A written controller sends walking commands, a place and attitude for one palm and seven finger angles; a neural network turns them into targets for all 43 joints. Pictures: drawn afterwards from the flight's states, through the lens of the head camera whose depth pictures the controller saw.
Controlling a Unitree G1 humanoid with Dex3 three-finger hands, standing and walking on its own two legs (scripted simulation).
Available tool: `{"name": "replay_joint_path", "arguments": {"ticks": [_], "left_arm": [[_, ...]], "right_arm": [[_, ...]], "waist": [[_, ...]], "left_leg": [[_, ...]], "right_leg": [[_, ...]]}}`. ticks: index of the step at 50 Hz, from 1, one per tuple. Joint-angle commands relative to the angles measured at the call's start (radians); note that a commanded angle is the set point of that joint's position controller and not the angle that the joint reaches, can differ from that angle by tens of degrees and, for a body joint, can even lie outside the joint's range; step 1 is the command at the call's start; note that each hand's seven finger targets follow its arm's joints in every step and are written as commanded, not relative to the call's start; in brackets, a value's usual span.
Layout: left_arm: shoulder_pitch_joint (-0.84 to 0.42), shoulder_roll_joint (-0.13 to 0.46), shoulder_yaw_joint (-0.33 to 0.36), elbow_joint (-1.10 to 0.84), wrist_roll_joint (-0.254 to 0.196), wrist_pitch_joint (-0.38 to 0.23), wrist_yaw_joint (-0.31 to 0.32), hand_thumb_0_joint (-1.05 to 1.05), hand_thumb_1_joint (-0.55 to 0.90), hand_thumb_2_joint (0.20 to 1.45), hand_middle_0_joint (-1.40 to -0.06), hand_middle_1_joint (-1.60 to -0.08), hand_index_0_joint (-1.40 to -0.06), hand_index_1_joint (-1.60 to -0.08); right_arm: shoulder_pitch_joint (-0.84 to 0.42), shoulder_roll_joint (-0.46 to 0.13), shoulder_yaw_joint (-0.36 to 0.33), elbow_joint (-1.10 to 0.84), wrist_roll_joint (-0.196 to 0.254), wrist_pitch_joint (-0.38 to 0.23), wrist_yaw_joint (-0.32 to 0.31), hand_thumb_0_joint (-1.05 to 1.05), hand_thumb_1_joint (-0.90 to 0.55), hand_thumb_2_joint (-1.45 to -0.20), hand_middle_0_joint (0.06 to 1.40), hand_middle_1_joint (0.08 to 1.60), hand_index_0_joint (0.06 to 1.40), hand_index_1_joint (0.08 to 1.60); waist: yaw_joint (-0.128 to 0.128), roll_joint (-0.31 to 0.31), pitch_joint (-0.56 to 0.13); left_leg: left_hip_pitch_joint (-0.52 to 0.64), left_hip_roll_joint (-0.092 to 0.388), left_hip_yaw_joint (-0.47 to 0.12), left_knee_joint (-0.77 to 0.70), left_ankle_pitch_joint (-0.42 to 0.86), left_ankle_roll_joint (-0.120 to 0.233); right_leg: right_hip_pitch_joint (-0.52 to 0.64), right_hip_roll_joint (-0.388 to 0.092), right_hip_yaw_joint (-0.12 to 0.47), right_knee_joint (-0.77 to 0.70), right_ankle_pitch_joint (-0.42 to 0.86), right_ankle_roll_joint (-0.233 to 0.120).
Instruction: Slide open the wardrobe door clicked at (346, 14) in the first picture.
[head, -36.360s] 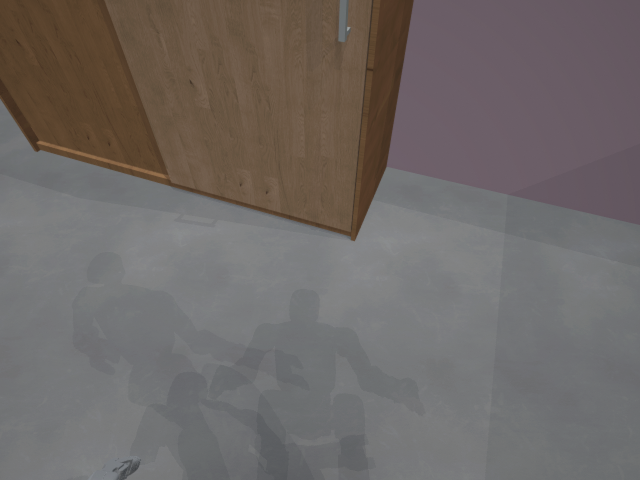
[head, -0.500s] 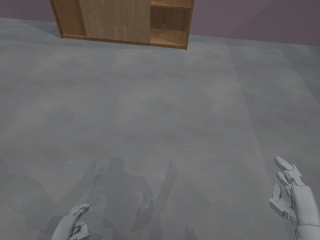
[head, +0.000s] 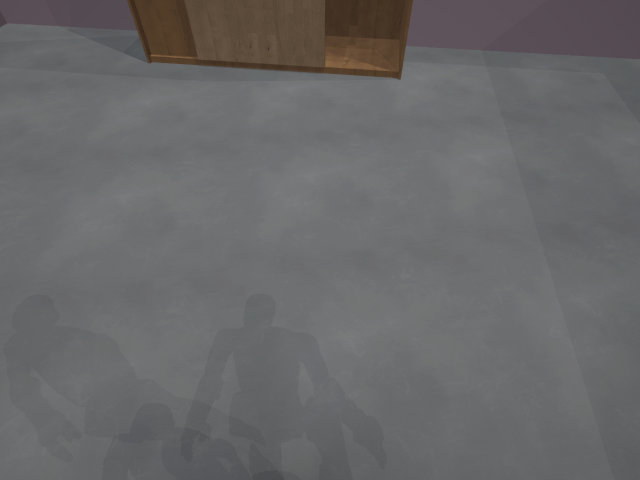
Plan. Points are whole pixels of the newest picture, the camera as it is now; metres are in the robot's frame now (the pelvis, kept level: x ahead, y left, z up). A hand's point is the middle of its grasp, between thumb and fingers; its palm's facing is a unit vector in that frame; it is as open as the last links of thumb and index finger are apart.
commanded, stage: let the arm hang, fingers relaxed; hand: right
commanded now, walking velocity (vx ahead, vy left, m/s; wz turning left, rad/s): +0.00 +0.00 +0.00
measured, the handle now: out of the picture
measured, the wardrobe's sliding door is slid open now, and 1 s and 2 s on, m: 0.50 0.50 0.50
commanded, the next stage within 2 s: look to check the result in 0.50 s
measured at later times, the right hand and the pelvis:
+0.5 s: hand out of the picture +0.11 -0.22 -0.16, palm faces +0.01 +0.97 -0.25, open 7.4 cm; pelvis +0.02 +0.00 +0.00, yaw +0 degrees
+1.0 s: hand out of the picture +0.09 -0.24 -0.16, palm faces +0.02 +0.95 -0.31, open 7.4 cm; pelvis +0.03 +0.00 +0.01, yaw -1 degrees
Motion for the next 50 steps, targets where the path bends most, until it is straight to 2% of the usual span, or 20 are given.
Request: {"name": "replay_joint_path", "arguments": {"ticks": [1,3,5,9,17,20,22,25,27,29,32,36,37,40,45,50], "left_arm": [[0.000,0.156,0.036,-0.041,0.004,-0.027,0.011,0.000,0.900,0.900,-0.200,-0.300,-0.200,-0.300],[-0.003,0.150,0.034,-0.032,0.005,-0.027,0.010,0.000,0.900,0.900,-0.200,-0.300,-0.200,-0.300],[-0.014,0.155,0.034,-0.026,0.004,-0.029,0.010,0.000,0.900,0.900,-0.200,-0.300,-0.200,-0.300],[-0.031,0.157,0.035,-0.017,0.003,-0.034,0.010,0.000,0.900,0.900,-0.200,-0.300,-0.200,-0.300],[-0.083,0.171,0.038,-0.013,0.002,-0.040,0.012,0.000,0.900,0.900,-0.200,-0.300,-0.200,-0.300],[-0.099,0.175,0.039,-0.011,0.003,-0.041,0.014,0.000,0.900,0.900,-0.200,-0.300,-0.200,-0.300],[-0.107,0.184,0.039,-0.012,0.002,-0.040,0.014,0.000,0.900,0.900,-0.200,-0.300,-0.200,-0.300],[-0.121,0.190,0.038,-0.010,0.003,-0.041,0.015,0.000,0.900,0.900,-0.200,-0.300,-0.200,-0.300],[-0.129,0.201,0.039,-0.016,0.001,-0.041,0.015,0.000,0.900,0.900,-0.200,-0.300,-0.200,-0.300],[-0.131,0.206,0.040,-0.014,0.002,-0.041,0.016,0.000,0.900,0.900,-0.200,-0.300,-0.200,-0.300],[-0.138,0.217,0.041,-0.016,0.000,-0.041,0.016,0.000,0.900,0.900,-0.200,-0.300,-0.200,-0.300],[-0.147,0.230,0.040,-0.015,0.001,-0.038,0.016,0.000,0.900,0.900,-0.200,-0.300,-0.200,-0.300],[-0.148,0.230,0.040,-0.017,0.000,-0.038,0.015,0.000,0.900,0.900,-0.200,-0.300,-0.200,-0.300],[-0.152,0.239,0.041,-0.013,0.001,-0.037,0.014,0.000,0.900,0.900,-0.200,-0.300,-0.200,-0.300],[-0.158,0.248,0.041,-0.013,0.001,-0.039,0.014,0.000,0.900,0.900,-0.200,-0.300,-0.200,-0.300],[-0.163,0.252,0.041,-0.013,0.001,-0.038,0.013,0.000,0.900,0.900,-0.200,-0.300,-0.200,-0.300]], "right_arm": [[-0.059,-0.143,-0.027,-0.051,0.006,-0.036,-0.014,0.000,-0.900,-0.900,0.200,0.300,0.200,0.300],[-0.065,-0.144,-0.026,-0.047,0.006,-0.036,-0.015,0.000,-0.900,-0.900,0.200,0.300,0.200,0.300],[-0.076,-0.150,-0.027,-0.048,0.006,-0.036,-0.016,0.000,-0.900,-0.900,0.200,0.300,0.200,0.300],[-0.095,-0.154,-0.029,-0.053,0.007,-0.041,-0.018,0.000,-0.900,-0.900,0.200,0.300,0.200,0.300],[-0.126,-0.173,-0.033,-0.064,0.006,-0.046,-0.021,0.000,-0.900,-0.900,0.200,0.300,0.200,0.300],[-0.137,-0.176,-0.035,-0.064,0.007,-0.048,-0.020,0.000,-0.900,-0.900,0.200,0.300,0.200,0.300],[-0.142,-0.183,-0.036,-0.065,0.006,-0.049,-0.020,0.000,-0.900,-0.900,0.200,0.300,0.200,0.300],[-0.146,-0.187,-0.037,-0.061,0.007,-0.046,-0.018,0.000,-0.900,-0.900,0.200,0.300,0.200,0.300],[-0.148,-0.196,-0.038,-0.060,0.006,-0.048,-0.016,0.000,-0.900,-0.900,0.200,0.300,0.200,0.300],[-0.150,-0.197,-0.038,-0.058,0.008,-0.048,-0.015,0.000,-0.900,-0.900,0.200,0.300,0.200,0.300],[-0.151,-0.207,-0.039,-0.055,0.007,-0.049,-0.014,0.000,-0.900,-0.900,0.200,0.300,0.200,0.300],[-0.154,-0.214,-0.036,-0.048,0.008,-0.046,-0.012,0.000,-0.900,-0.900,0.200,0.300,0.200,0.300],[-0.154,-0.217,-0.038,-0.046,0.007,-0.046,-0.012,0.000,-0.900,-0.900,0.200,0.300,0.200,0.300],[-0.158,-0.222,-0.036,-0.043,0.008,-0.046,-0.010,0.000,-0.900,-0.900,0.200,0.300,0.200,0.300],[-0.162,-0.231,-0.036,-0.040,0.010,-0.049,-0.011,0.000,-0.900,-0.900,0.200,0.300,0.200,0.300],[-0.168,-0.236,-0.037,-0.041,0.010,-0.050,-0.013,0.000,-0.900,-0.900,0.200,0.300,0.200,0.300]], "waist": [[0.008,-0.002,0.005],[0.008,-0.005,0.006],[0.003,0.019,0.015],[0.005,0.033,-0.017],[0.003,0.001,-0.047],[0.004,-0.019,-0.054],[0.006,-0.011,-0.055],[0.002,-0.050,-0.042],[0.004,-0.026,-0.051],[0.005,-0.048,-0.058],[0.007,-0.034,-0.058],[0.005,-0.051,-0.043],[0.007,-0.027,-0.050],[0.007,-0.030,-0.047],[0.008,-0.017,-0.074],[0.008,-0.013,-0.069]], "left_leg": [[0.111,0.140,-0.184,-0.093,-0.082,0.025],[0.113,0.137,-0.181,-0.089,-0.066,0.024],[0.120,0.134,-0.173,-0.083,-0.043,0.020],[0.144,0.140,-0.164,-0.067,0.054,0.022],[0.168,0.147,-0.142,-0.047,0.182,0.021],[0.176,0.153,-0.143,-0.056,0.187,0.024],[0.177,0.151,-0.143,-0.056,0.202,0.024],[0.181,0.151,-0.138,-0.066,0.169,0.023],[0.181,0.152,-0.139,-0.070,0.182,0.024],[0.187,0.155,-0.145,-0.073,0.182,0.026],[0.188,0.154,-0.139,-0.075,0.194,0.026],[0.185,0.153,-0.144,-0.086,0.157,0.024],[0.183,0.149,-0.145,-0.087,0.159,0.025],[0.187,0.153,-0.148,-0.095,0.146,0.024],[0.205,0.157,-0.146,-0.086,0.203,0.026],[0.211,0.159,-0.143,-0.086,0.213,0.026]], "right_leg": [[-0.133,-0.136,0.133,-0.150,0.015,-0.022],[-0.129,-0.138,0.132,-0.156,0.028,-0.021],[-0.133,-0.142,0.135,-0.170,0.045,-0.022],[-0.101,-0.146,0.132,-0.169,0.122,-0.018],[-0.058,-0.154,0.130,-0.176,0.232,-0.003],[-0.041,-0.156,0.131,-0.186,0.232,0.001],[-0.035,-0.158,0.128,-0.184,0.247,0.004],[-0.037,-0.160,0.133,-0.201,0.235,0.007],[-0.023,-0.160,0.131,-0.192,0.243,0.007],[-0.015,-0.160,0.134,-0.199,0.240,0.008],[-0.008,-0.163,0.130,-0.197,0.255,0.010],[-0.012,-0.163,0.133,-0.210,0.221,0.010],[-0.006,-0.164,0.132,-0.205,0.223,0.009],[-0.007,-0.165,0.131,-0.211,0.207,0.007],[0.011,-0.167,0.132,-0.207,0.254,0.009],[0.010,-0.169,0.134,-0.213,0.264,0.012]]}}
